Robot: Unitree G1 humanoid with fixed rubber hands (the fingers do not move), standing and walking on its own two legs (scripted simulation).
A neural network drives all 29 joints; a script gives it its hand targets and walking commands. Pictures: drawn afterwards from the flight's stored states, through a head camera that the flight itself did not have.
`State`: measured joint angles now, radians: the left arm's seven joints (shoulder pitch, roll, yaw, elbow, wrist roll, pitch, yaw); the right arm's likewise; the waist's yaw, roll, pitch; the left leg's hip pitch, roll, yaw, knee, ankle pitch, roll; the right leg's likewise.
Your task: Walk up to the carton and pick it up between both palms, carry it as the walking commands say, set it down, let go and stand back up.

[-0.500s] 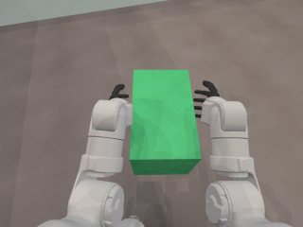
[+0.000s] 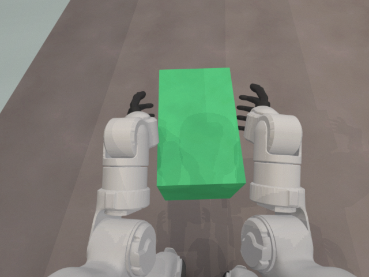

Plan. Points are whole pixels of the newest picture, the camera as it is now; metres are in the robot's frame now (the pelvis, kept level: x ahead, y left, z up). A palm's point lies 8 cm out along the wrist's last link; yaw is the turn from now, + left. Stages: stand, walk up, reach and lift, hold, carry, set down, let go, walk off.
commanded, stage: carry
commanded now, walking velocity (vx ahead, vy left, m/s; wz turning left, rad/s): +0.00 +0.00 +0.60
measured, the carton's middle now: (196, 136) +0.42 +0.01 +0.00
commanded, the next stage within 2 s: none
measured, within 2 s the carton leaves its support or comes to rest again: neither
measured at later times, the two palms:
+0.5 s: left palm (79, 176) +0.27 +0.19 +0.12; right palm (220, 147) +0.33 -0.04 +0.12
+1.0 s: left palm (100, 183) +0.25 +0.14 +0.14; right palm (258, 159) +0.29 -0.09 +0.16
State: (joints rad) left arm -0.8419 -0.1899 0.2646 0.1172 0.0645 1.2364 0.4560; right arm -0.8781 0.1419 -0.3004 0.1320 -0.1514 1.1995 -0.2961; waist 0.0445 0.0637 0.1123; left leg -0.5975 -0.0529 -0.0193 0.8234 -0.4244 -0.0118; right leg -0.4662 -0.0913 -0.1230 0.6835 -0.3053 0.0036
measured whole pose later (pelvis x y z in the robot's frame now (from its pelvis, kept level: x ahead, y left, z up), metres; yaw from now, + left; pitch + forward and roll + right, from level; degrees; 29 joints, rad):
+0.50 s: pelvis -0.06 +0.01 +0.01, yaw +8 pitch +2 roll +0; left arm -0.76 -0.18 0.26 0.19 0.09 1.25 0.41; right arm -0.78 0.18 -0.28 0.19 -0.19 1.19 -0.29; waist 0.06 0.03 0.03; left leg -0.43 0.01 0.05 0.57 -0.18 0.02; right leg -0.36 -0.07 -0.10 0.60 -0.27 0.02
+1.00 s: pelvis -0.07 -0.01 +0.01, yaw +6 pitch +1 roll +0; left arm -0.77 -0.16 0.25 0.35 0.17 1.31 0.31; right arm -0.84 0.14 -0.27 0.40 -0.16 1.25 -0.32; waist -0.01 0.02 -0.09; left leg -0.39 0.04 0.07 0.51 -0.13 0.01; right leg -0.34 -0.03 -0.08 0.55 -0.23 0.00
